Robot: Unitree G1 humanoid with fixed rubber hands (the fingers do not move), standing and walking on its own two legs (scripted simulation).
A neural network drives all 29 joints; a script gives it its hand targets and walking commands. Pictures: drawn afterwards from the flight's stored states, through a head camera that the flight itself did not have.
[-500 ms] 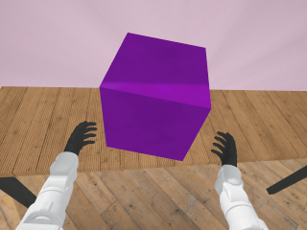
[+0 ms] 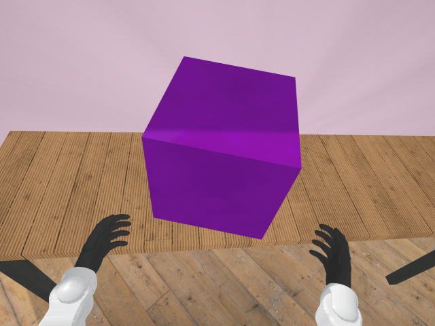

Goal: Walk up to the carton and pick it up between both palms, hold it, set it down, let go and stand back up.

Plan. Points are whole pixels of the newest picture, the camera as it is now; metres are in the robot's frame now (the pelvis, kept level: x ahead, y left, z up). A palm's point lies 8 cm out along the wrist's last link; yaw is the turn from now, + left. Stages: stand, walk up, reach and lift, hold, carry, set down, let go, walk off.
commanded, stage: set down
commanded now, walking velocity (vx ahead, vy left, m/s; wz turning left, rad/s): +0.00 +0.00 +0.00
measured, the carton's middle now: (223, 148) +0.49 -0.04 +0.02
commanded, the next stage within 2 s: none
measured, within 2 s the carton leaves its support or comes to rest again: neither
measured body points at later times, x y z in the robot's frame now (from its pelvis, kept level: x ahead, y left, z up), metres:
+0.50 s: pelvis +0.00 -0.01 +0.00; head +0.00 +0.03 +0.45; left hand +0.25 +0.21 -0.03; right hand +0.19 -0.23 +0.00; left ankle +0.04 +0.10 -0.73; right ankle +0.01 -0.17 -0.73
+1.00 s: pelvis +0.02 -0.02 +0.01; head +0.04 +0.01 +0.45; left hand +0.23 +0.22 -0.05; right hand +0.21 -0.23 +0.00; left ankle +0.04 +0.10 -0.73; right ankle +0.01 -0.17 -0.73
